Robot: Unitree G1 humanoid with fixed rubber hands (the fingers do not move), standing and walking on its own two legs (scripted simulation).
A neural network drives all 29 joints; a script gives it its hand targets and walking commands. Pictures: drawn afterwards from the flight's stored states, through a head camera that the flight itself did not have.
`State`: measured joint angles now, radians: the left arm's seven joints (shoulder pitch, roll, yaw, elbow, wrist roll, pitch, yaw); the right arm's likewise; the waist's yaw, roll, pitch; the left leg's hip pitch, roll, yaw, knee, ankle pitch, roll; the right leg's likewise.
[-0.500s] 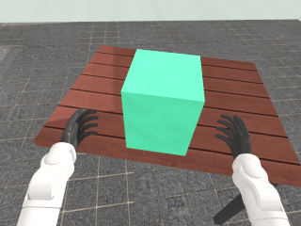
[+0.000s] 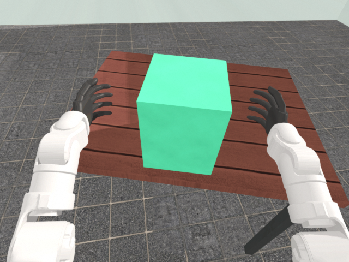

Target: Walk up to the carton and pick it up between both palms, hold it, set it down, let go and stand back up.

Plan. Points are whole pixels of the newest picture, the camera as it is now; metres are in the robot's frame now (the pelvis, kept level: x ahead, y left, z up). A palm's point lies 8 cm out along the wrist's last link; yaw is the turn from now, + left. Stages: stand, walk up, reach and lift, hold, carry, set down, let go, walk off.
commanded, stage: reach and lift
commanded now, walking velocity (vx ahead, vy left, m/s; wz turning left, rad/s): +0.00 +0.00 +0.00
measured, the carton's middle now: (183, 116) +0.48 -0.02 +0.07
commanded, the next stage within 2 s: none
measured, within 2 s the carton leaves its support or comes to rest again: neither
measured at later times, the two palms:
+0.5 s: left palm (87, 75) +0.43 +0.20 +0.22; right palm (279, 86) +0.42 -0.22 +0.22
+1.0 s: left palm (86, 34) +0.48 +0.19 +0.29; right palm (284, 51) +0.45 -0.21 +0.28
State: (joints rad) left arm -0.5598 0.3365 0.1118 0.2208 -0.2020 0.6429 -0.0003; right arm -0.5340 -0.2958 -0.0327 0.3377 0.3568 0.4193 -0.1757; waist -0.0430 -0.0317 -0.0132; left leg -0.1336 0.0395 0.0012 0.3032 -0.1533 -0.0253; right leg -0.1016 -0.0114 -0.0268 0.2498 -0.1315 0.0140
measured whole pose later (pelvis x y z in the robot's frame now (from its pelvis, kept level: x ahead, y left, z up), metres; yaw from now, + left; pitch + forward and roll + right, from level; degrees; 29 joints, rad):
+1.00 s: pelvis +0.00 +0.00 +0.00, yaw +0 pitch +11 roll -1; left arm -1.38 0.49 -0.14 1.16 -0.43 0.39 0.04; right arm -1.36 -0.41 0.08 1.19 0.44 0.39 -0.10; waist -0.08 0.00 -0.18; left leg -0.39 0.04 -0.02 0.34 -0.14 -0.03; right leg -0.33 0.00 -0.03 0.22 -0.09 0.02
